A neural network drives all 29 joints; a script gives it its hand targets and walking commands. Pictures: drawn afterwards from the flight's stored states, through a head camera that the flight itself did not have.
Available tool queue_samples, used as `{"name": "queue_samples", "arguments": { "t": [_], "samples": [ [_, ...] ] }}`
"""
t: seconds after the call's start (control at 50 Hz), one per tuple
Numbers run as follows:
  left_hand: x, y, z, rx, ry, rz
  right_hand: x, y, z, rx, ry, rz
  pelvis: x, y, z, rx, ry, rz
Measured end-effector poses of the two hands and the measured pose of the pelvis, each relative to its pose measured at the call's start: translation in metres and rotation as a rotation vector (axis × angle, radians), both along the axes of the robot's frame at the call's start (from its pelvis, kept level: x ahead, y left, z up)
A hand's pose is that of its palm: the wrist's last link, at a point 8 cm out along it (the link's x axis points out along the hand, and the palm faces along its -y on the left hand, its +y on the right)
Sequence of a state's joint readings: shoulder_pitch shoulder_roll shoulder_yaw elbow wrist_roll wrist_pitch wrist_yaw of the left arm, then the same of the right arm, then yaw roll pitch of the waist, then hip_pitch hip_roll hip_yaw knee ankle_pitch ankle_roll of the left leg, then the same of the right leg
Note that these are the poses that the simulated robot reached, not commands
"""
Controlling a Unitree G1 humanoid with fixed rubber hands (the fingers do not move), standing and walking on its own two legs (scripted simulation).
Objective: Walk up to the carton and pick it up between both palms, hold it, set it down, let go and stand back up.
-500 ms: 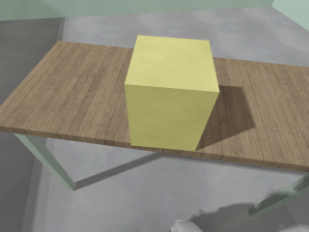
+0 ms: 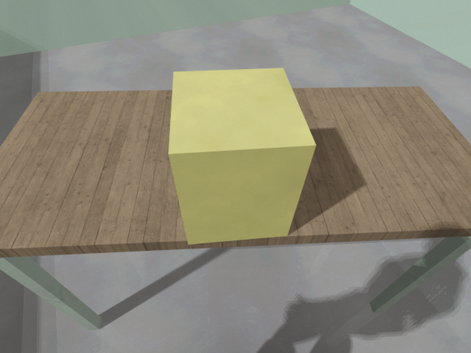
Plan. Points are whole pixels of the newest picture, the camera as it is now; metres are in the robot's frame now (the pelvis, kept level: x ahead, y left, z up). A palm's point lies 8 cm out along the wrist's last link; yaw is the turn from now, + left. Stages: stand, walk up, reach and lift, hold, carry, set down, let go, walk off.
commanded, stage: walk up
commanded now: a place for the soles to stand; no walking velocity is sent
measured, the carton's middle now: (234, 159) +0.44 +0.01 +0.08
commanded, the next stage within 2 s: none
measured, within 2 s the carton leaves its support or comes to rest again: neither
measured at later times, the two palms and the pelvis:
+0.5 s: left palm out of the picture +0.02 +0.23 -0.13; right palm out of the picture -0.02 -0.26 -0.15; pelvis +0.00 -0.01 +0.00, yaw -5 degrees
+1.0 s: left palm out of the picture +0.09 +0.13 -0.12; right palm out of the picture +0.02 -0.38 -0.14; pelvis +0.00 -0.12 +0.00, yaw +3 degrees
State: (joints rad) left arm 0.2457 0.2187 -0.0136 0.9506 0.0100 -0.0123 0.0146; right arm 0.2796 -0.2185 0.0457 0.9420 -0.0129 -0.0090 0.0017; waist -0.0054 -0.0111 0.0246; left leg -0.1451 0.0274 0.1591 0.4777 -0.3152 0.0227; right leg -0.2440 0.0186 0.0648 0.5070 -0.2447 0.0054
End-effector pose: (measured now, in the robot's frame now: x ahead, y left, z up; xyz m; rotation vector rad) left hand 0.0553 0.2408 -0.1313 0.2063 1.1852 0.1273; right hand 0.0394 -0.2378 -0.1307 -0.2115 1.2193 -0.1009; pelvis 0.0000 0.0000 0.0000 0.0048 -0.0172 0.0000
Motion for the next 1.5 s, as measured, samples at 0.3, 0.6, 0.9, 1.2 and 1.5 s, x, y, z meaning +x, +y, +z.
{"name": "queue_samples", "arguments": {
  "t": [0.3, 0.6, 0.9, 1.2, 1.5],
  "samples": [
    [-0.029, 0.002, -0.002, 0.038, 0.120, -0.042, -0.034, -0.008, -0.011, 0.003, 0.091, -0.071, -0.003, -0.001, -0.001, 0.014, 0.000, -0.053],
    [-0.022, -0.008, -0.001, 0.073, 0.162, -0.085, -0.069, -0.032, -0.014, -0.026, 0.157, -0.134, -0.002, -0.024, -0.003, 0.030, 0.018, -0.073],
    [0.041, -0.099, 0.007, 0.084, -0.018, -0.051, -0.055, -0.125, -0.025, -0.027, 0.192, -0.085, 0.004, -0.107, -0.011, 0.025, -0.007, 0.000],
    [-0.009, -0.093, 0.001, 0.065, -0.053, 0.126, 0.024, -0.139, -0.001, -0.071, 0.017, 0.111, -0.009, -0.119, -0.010, 0.008, -0.001, 0.155],
    [-0.087, -0.113, -0.005, 0.006, 0.091, 0.262, 0.048, -0.103, -0.008, 0.009, 0.030, 0.201, 0.000, -0.120, -0.004, -0.009, -0.007, 0.247]
  ]
}}
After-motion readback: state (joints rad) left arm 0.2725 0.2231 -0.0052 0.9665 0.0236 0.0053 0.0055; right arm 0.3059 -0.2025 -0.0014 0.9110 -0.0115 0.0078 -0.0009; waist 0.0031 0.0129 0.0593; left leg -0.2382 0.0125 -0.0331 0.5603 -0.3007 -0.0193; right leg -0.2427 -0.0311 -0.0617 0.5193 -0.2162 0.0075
